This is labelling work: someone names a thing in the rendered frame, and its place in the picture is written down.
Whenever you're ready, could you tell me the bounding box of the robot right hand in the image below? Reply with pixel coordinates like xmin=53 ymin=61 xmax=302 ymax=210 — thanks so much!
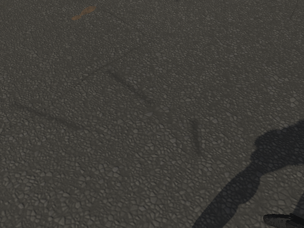
xmin=263 ymin=213 xmax=304 ymax=228

